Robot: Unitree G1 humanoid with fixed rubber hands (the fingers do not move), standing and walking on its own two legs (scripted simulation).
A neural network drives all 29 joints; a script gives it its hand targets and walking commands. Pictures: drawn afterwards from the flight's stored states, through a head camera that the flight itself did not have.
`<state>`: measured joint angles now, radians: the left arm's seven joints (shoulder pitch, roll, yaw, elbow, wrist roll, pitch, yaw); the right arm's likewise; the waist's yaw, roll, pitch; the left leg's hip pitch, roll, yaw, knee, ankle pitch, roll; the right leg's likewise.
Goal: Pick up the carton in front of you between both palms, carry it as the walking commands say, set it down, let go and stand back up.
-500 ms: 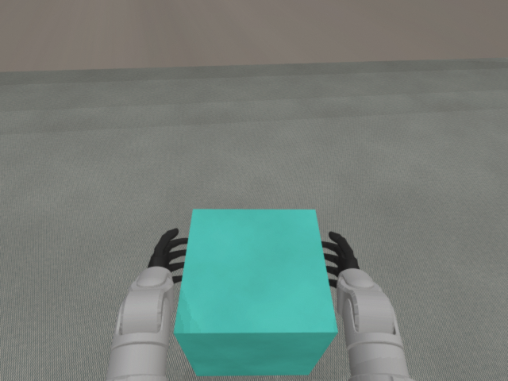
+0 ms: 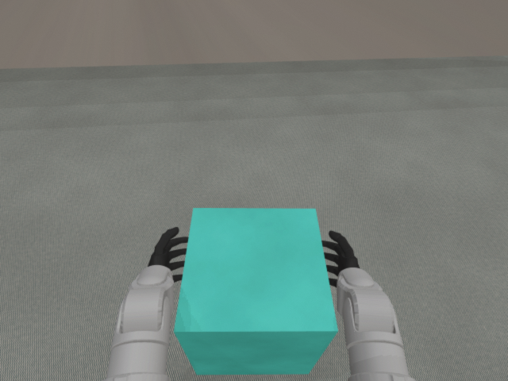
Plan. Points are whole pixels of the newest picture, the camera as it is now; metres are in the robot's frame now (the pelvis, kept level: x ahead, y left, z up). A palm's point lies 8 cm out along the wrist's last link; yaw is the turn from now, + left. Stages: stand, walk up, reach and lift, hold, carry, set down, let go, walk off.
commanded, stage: carry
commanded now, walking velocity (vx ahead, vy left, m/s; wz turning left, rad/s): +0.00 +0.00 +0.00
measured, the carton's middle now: (253, 295) +0.30 +0.00 -0.04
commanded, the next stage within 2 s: hold in 0.30 s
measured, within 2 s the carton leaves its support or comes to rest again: neither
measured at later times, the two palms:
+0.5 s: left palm (180, 273) +0.29 +0.12 +0.05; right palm (371, 297) +0.25 -0.18 +0.04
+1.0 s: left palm (166, 258) +0.31 +0.15 +0.05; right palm (353, 291) +0.26 -0.15 +0.05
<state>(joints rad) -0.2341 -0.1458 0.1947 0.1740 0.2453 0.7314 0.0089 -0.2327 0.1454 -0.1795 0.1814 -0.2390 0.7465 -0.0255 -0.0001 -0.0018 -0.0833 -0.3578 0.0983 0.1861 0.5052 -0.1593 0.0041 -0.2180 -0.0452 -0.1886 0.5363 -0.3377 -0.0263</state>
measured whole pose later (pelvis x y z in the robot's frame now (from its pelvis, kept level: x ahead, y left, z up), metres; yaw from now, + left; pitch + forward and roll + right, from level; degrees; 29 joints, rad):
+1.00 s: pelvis -0.01 +0.05 +0.01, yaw -11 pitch -8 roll +0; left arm -0.38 -0.19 0.33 0.33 0.33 0.69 0.00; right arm -0.38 0.18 -0.36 0.40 -0.36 0.65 0.04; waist 0.01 -0.04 0.07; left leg -0.13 -0.01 0.05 0.42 -0.15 0.03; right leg -0.06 -0.01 0.06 0.45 -0.26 -0.01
